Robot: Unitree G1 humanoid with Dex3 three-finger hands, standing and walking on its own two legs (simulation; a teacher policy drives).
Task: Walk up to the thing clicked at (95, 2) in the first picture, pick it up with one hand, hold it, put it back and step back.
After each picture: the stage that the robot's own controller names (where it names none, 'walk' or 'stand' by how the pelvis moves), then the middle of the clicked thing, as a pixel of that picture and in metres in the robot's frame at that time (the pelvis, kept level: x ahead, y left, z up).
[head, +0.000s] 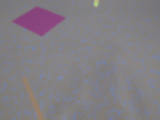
stand; (96, 2) +2.34 -0.19 -0.72
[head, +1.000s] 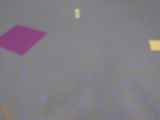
walk; (77, 13) +2.20 +0.19 -0.70
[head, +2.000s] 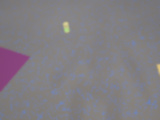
walk; (66, 27) +1.63 +0.29 -0.71
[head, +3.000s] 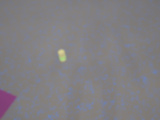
walk; (62, 55) +1.12 +0.27 -0.71
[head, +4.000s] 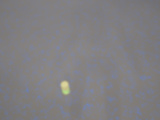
walk; (65, 87) +0.74 +0.23 -0.71
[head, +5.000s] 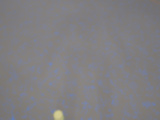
stand; (58, 117) +0.46 +0.20 -0.69
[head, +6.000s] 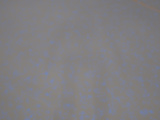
stand; out of the picture +0.42 +0.21 -0.72
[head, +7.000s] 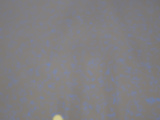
walk; out of the picture +0.39 +0.25 -0.70
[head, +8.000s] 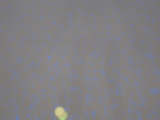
walk; (61, 113) +0.41 +0.24 -0.67
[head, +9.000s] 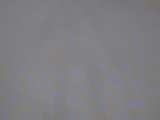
stand; out of the picture +0.32 +0.30 -0.70
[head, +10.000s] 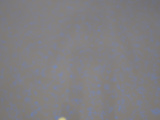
stand; out of the picture +0.39 +0.18 -0.69
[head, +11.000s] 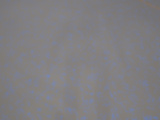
stand; out of the picture +0.36 +0.21 -0.72
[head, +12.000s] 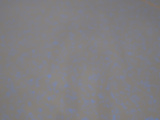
stand; out of the picture +0.35 +0.20 -0.73
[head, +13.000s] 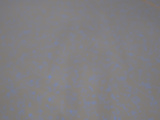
stand; out of the picture +0.34 +0.20 -0.73
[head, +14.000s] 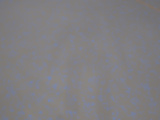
go down; out of the picture +0.35 +0.20 -0.73
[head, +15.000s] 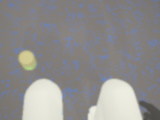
go down; (28, 60) +0.43 +0.22 -0.34
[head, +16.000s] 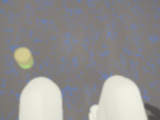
approach; (24, 58) +0.44 +0.23 -0.30
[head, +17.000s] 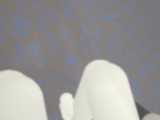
close in; out of the picture +0.42 +0.27 -0.22
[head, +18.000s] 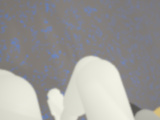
close; out of the picture +0.42 +0.28 -0.22
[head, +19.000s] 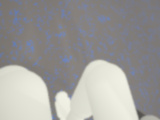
lift; out of the picture +0.38 +0.25 -0.20
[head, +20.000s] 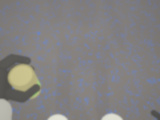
lift; (26, 83) +0.33 +0.19 +0.00
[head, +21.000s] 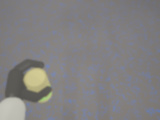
hold; (39, 86) +0.32 +0.16 +0.02
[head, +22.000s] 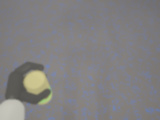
hold; (39, 88) +0.32 +0.16 +0.01
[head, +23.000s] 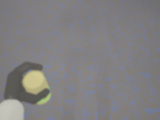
crouch; (38, 88) +0.32 +0.17 +0.01
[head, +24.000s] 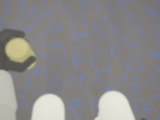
crouch; (22, 55) +0.42 +0.20 -0.07
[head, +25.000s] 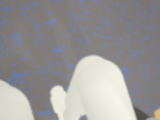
lower; out of the picture +0.42 +0.27 -0.23
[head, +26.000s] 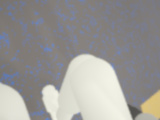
lower; out of the picture +0.43 +0.29 -0.23
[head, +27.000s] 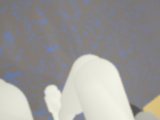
lower; out of the picture +0.43 +0.30 -0.23
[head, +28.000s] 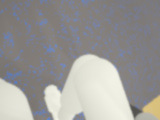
lower; out of the picture +0.43 +0.30 -0.23
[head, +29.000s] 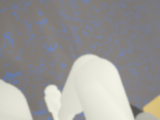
loosen; out of the picture +0.43 +0.30 -0.23
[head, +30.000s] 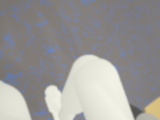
withdraw; out of the picture +0.44 +0.29 -0.23
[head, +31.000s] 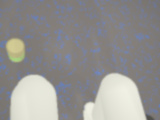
walk; (16, 51) +0.46 +0.24 -0.28
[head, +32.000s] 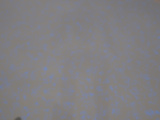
stand; out of the picture +0.39 +0.18 -0.65
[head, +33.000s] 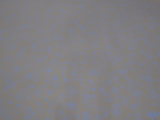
stand; out of the picture +0.40 +0.20 -0.67
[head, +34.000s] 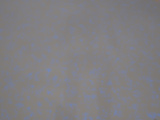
stand; out of the picture +0.39 +0.19 -0.67
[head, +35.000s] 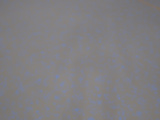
stand; out of the picture +0.41 +0.18 -0.72
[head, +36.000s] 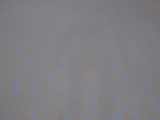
stand; out of the picture +0.39 +0.20 -0.73
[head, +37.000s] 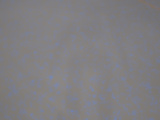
walk; out of the picture +0.38 +0.20 -0.73
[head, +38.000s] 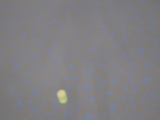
walk; (62, 96) +0.58 +0.22 -0.70
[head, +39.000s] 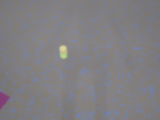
walk; (63, 52) +0.97 +0.17 -0.70
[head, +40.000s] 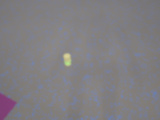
stand; (67, 59) +1.02 +0.19 -0.70
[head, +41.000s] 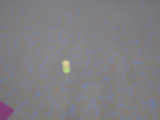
stand; (66, 66) +0.99 +0.19 -0.73
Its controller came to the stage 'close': yes
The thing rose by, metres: 0.72
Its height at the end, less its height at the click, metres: +0.00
